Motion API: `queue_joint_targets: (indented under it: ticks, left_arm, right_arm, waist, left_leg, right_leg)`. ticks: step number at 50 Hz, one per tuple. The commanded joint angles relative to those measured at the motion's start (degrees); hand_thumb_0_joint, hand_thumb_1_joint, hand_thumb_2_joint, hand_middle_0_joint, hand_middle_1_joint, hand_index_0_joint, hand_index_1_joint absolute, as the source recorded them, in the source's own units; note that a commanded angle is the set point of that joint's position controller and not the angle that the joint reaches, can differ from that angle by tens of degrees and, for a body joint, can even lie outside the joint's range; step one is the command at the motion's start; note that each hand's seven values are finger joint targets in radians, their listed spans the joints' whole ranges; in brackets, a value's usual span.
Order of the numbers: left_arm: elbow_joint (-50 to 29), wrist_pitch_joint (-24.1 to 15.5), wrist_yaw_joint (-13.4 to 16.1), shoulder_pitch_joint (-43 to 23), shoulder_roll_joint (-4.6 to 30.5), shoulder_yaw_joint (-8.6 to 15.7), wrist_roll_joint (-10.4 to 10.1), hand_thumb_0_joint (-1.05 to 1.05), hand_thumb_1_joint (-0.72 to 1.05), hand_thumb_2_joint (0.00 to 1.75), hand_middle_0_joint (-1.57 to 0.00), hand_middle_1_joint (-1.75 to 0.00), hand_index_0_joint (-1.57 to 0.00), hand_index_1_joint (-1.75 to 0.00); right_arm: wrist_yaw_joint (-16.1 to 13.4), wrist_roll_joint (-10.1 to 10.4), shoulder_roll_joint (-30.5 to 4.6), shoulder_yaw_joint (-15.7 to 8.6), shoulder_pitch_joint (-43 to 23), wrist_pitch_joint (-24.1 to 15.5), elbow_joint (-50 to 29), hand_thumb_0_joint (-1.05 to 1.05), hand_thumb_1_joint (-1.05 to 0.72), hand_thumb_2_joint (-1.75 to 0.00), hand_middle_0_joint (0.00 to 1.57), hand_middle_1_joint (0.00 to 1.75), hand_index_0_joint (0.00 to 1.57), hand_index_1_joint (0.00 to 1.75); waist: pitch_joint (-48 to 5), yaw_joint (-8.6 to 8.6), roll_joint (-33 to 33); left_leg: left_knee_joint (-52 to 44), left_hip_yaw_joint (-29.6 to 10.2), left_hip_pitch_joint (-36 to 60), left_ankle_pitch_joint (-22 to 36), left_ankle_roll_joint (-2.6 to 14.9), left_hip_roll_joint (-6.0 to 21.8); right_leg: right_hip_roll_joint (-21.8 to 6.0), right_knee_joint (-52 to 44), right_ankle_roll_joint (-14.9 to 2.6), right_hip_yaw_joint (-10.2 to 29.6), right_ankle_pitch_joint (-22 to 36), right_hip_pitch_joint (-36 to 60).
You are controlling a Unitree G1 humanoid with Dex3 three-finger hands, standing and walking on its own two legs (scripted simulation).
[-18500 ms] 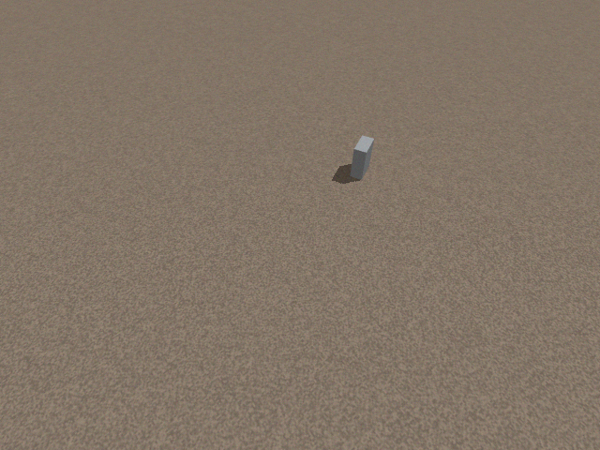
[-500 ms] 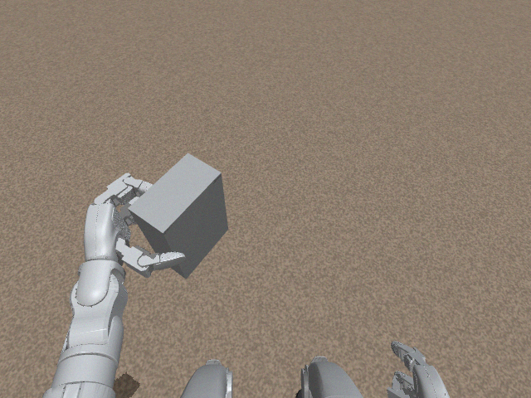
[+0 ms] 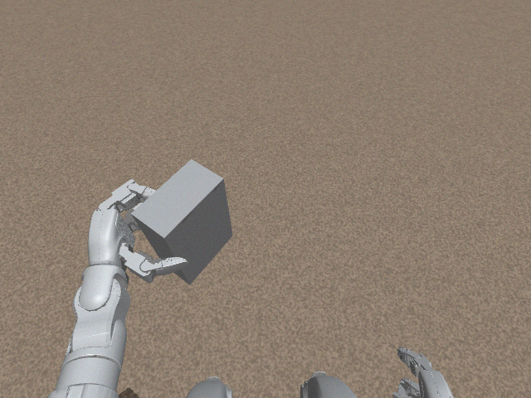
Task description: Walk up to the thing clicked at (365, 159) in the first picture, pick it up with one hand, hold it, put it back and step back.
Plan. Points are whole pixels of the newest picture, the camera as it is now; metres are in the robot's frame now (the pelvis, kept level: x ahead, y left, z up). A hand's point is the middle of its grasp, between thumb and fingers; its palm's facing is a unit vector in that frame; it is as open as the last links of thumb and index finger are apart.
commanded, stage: hold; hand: left
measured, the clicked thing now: (190, 226) +0.36 +0.12 +0.03
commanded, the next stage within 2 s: none
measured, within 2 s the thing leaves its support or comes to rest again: neither
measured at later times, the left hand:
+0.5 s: hand (147, 222) +0.34 +0.17 +0.07, palm faces +0.09 -1.00 +0.01, open 11.0 cm
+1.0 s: hand (144, 227) +0.33 +0.17 +0.07, palm faces +0.09 -1.00 +0.01, open 10.9 cm
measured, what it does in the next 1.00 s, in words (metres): stands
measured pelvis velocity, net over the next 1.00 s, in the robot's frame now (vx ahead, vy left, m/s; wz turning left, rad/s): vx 0.00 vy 0.01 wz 0.00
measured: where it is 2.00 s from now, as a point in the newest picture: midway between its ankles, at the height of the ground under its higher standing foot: outside the picture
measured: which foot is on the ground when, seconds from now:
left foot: down 0.00-1.00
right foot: down 0.00-1.00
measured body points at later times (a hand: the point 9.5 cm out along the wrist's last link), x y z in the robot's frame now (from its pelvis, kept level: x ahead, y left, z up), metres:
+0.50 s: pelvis +0.00 +0.00 +0.01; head +0.04 +0.01 +0.46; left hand +0.33 +0.23 +0.07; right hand +0.13 -0.24 -0.10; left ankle +0.01 +0.13 -0.69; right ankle +0.02 -0.13 -0.69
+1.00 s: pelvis +0.00 +0.01 +0.01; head +0.03 +0.01 +0.46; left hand +0.32 +0.23 +0.08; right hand +0.12 -0.24 -0.10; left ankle +0.01 +0.13 -0.69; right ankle +0.02 -0.13 -0.69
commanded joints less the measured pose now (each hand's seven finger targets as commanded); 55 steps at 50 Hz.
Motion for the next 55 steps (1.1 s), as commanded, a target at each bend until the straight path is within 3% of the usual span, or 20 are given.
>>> queue_joint_targets:
  ticks: [1,4,7,8,10,11,16,23,27,33,35,36,41,45,46,48,49,50,52,55]
  left_arm:
    - [-12.9,-4.5,0.6,-14.7,7.6,2.6,-0.6,0.0,-0.1,1.16,-1.2,-1.35,-1.2,-1.37]
    - [-14.5,-4.5,1.0,-16.1,7.1,1.6,-0.4,0.0,-0.1,1.17,-1.22,-1.36,-1.21,-1.39]
    - [-12.8,-4.3,1.5,-15.7,8.3,3.2,-0.1,0.0,-0.1,1.17,-1.22,-1.36,-1.21,-1.38]
    - [-14.5,-4.5,1.6,-16.0,7.2,1.4,0.0,0.0,-0.09,1.16,-1.22,-1.36,-1.22,-1.38]
    - [-11.5,-4.2,1.8,-13.2,7.5,2.7,0.0,0.0,-0.11,1.16,-1.23,-1.37,-1.22,-1.39]
    - [-14.4,-4.2,1.7,-15.3,6.9,1.0,0.1,0.0,-0.12,1.16,-1.22,-1.36,-1.22,-1.38]
    - [-12.4,-3.3,2.0,-13.4,6.7,1.6,0.1,0.0,-0.13,1.15,-1.23,-1.37,-1.23,-1.39]
    - [-12.0,-3.2,2.3,-15.1,7.8,3.1,0.3,0.0,-0.13,1.16,-1.26,-1.38,-1.25,-1.41]
    - [-13.7,-3.5,1.7,-16.0,6.8,0.8,0.5,0.0,-0.12,1.16,-1.25,-1.38,-1.24,-1.4]
    - [-14.7,-4.0,1.7,-15.4,6.8,1.0,0.1,0.0,-0.15,1.13,-1.25,-1.37,-1.25,-1.39]
    - [-13.5,-3.9,2.0,-15.0,8.0,2.8,-0.1,0.0,-0.15,1.14,-1.25,-1.38,-1.25,-1.4]
    - [-13.6,-3.7,2.0,-14.6,6.5,1.3,-0.2,0.0,-0.14,1.13,-1.25,-1.37,-1.25,-1.39]
    - [-13.8,-4.3,1.8,-16.0,8.1,2.3,0.2,0.0,-0.15,1.14,-1.24,-1.37,-1.24,-1.39]
    - [-13.4,-4.0,1.5,-15.7,6.0,0.2,0.2,0.0,-0.14,1.13,-1.22,-1.35,-1.21,-1.37]
    - [-15.1,-4.3,1.7,-17.6,7.9,2.1,-0.1,0.0,-0.13,1.13,-1.22,-1.35,-1.22,-1.37]
    - [-13.3,-3.9,1.7,-14.8,6.3,0.7,0.1,0.0,-0.15,1.13,-1.22,-1.36,-1.22,-1.38]
    - [-13.9,-4.2,1.9,-15.6,7.7,2.2,0.1,0.0,-0.16,1.13,-1.23,-1.36,-1.22,-1.38]
    - [-15.2,-4.2,1.9,-16.3,6.6,0.7,0.1,0.0,-0.14,1.14,-1.23,-1.36,-1.23,-1.38]
    - [-14.2,-4.3,2.2,-14.9,8.2,2.8,0.1,0.0,-0.15,1.14,-1.24,-1.37,-1.23,-1.4]
    - [-14.5,-4.1,2.1,-17.2,7.1,1.1,0.3,0.0,-0.15,1.14,-1.22,-1.36,-1.22,-1.39]
  right_arm:
    - [-0.7,-0.3,-7.5,-2.8,-0.6,-2.6,-6.8,0.0,-0.93,-0.9,0.2,0.3,0.2,0.3]
    - [-0.8,-0.3,-7.2,-2.6,-0.8,-2.3,-7.0,0.0,-0.93,-0.91,0.2,0.3,0.2,0.3]
    - [-0.7,-0.3,-7.4,-2.8,-1.4,-2.2,-7.1,0.0,-0.93,-0.91,0.2,0.3,0.2,0.3]
    - [-0.7,-0.3,-7.3,-2.7,-1.2,-2.2,-7.1,0.0,-0.93,-0.91,0.2,0.3,0.2,0.3]
    - [-0.6,-0.2,-7.4,-2.9,-1.0,-2.2,-6.7,0.0,-0.93,-0.91,0.2,0.3,0.2,0.3]
    - [-0.7,-0.2,-7.2,-2.6,-1.4,-2.2,-7.2,0.0,-0.93,-0.91,0.2,0.3,0.2,0.3]
    - [-0.7,-0.3,-7.6,-3.1,-0.1,-2.1,-6.4,0.0,-0.94,-0.91,0.2,0.3,0.2,0.3]
    - [-0.5,-0.3,-7.3,-2.9,-1.1,-2.0,-6.6,0.0,-0.93,-0.91,0.2,0.3,0.2,0.3]
    - [-0.3,-0.3,-7.6,-3.0,-1.3,-2.1,-6.9,0.0,-0.93,-0.91,0.2,0.3,0.2,0.3]
    - [0.0,-0.1,-7.7,-2.9,-1.7,-2.4,-7.4,0.0,-0.94,-0.91,0.2,0.3,0.2,0.3]
    - [-0.1,-0.2,-7.6,-3.0,-1.4,-2.5,-6.9,0.0,-0.94,-0.91,0.2,0.3,0.2,0.3]
    - [-0.1,0.0,-7.5,-2.7,-2.1,-2.7,-7.3,0.0,-0.94,-0.91,0.2,0.3,0.2,0.3]
    - [-0.1,-0.2,-7.6,-3.0,-1.3,-2.9,-6.7,0.0,-0.94,-0.91,0.2,0.3,0.2,0.3]
    - [-0.1,-0.1,-7.4,-2.8,-1.4,-2.9,-6.7,0.0,-0.94,-0.91,0.2,0.3,0.2,0.3]
    - [-0.1,-0.2,-7.8,-3.1,-1.4,-3.0,-6.8,0.0,-0.93,-0.91,0.2,0.3,0.2,0.3]
    - [0.1,-0.2,-7.5,-2.9,-1.5,-3.0,-6.6,0.0,-0.93,-0.91,0.2,0.3,0.2,0.3]
    - [0.1,-0.2,-7.6,-2.9,-1.9,-3.0,-6.8,0.0,-0.94,-0.91,0.2,0.3,0.2,0.3]
    - [0.1,-0.1,-7.3,-2.8,-2.2,-3.1,-7.4,0.0,-0.93,-0.91,0.2,0.3,0.2,0.3]
    - [0.1,-0.1,-7.3,-2.7,-2.0,-3.0,-7.0,0.0,-0.93,-0.91,0.2,0.3,0.2,0.3]
    - [0.0,-0.2,-7.5,-2.8,-1.3,-3.0,-6.8,0.0,-0.94,-0.91,0.2,0.3,0.2,0.3]
  waist:
    - [-16.0,-0.15,-0.9]
    - [-15.8,-0.43,-1.0]
    - [-14.2,0.01,-0.6]
    - [-15.2,-0.29,-1.1]
    - [-15.4,-0.26,-0.6]
    - [-14.4,-0.23,-0.2]
    - [-16.3,-0.47,-0.9]
    - [-13.4,0.09,-1.4]
    - [-13.7,-0.44,0.7]
    - [-13.8,-0.06,0.2]
    - [-14.8,-0.08,0.2]
    - [-11.5,-0.29,-1.5]
    - [-14.1,-0.26,-0.7]
    - [-12.9,-0.6,-0.8]
    - [-13.9,-0.41,0.3]
    - [-12.8,-0.16,0.4]
    - [-12.6,0.1,0.2]
    - [-12.9,-0.13,-0.4]
    - [-13.9,0.48,0.0]
    - [-13.4,-0.89,0.3]
  left_leg:
    - [-8.2,0.8,6.7,13.7,1.23,-1.9]
    - [-8.6,1.1,7.3,13.8,1.31,-2.0]
    - [-9.3,1.0,7.5,12.7,1.24,-2.0]
    - [-9.6,0.8,8.1,13.1,1.24,-1.9]
    - [-9.7,0.9,8.4,13.7,1.18,-2.0]
    - [-10.0,1.1,8.2,13.3,1.19,-2.1]
    - [-10.0,0.5,10.8,19.0,0.95,-1.6]
    - [-11.0,0.8,9.4,15.2,1.17,-1.7]
    - [-12.1,0.5,11.4,15.0,0.85,-1.5]
    - [-12.9,0.2,11.6,13.4,0.74,-1.4]
    - [-12.5,0.4,11.6,13.6,0.9,-1.6]
    - [-13.2,0.2,10.3,11.9,1.02,-1.4]
    - [-12.3,0.4,10.6,13.3,1.17,-1.7]
    - [-12.4,0.5,11.2,14.2,1.01,-1.6]
    - [-12.5,0.4,11.4,13.8,1.0,-1.7]
    - [-12.9,0.4,11.1,13.6,0.86,-1.6]
    - [-12.9,0.3,10.9,12.6,0.96,-1.7]
    - [-13.0,0.5,10.5,12.0,1.03,-1.8]
    - [-12.9,0.7,10.1,12.2,1.06,-2.0]
    - [-12.8,0.5,11.5,14.0,1.04,-1.7]
  right_leg:
    - [1.0,-7.6,-0.69,0.3,15.3,11.4]
    - [0.8,-8.5,-0.47,0.6,15.9,12.5]
    - [0.9,-9.1,-0.55,0.3,14.1,11.6]
    - [1.0,-9.0,-0.57,0.2,14.5,12.7]
    - [1.0,-8.9,-0.62,0.3,15.1,12.7]
    - [0.9,-9.5,-0.59,0.4,14.9,12.7]
    - [1.4,-8.7,-0.86,-0.3,19.4,14.4]
    - [1.1,-10.3,-0.66,-0.1,16.1,14.1]
    - [1.5,-10.2,-1.03,-0.5,15.4,13.1]
    - [1.6,-10.5,-1.1,-0.7,13.3,13.7]
    - [1.4,-10.9,-0.91,-0.5,13.9,14.6]
    - [1.7,-11.1,-0.93,-0.7,12.5,13.2]
    - [1.2,-10.9,-0.84,-0.2,14.0,14.3]
    - [1.3,-11.1,-0.84,-0.4,14.9,14.0]
    - [1.3,-11.2,-0.9,-0.3,14.4,13.9]
    - [1.4,-10.9,-1.06,-0.6,14.0,13.6]
    - [1.4,-11.4,-0.92,-0.5,13.1,13.5]
    - [1.3,-11.7,-0.89,-0.5,12.7,14.3]
    - [1.1,-11.6,-0.81,-0.3,12.9,15.5]
    - [1.3,-11.3,-0.92,-0.4,14.8,14.1]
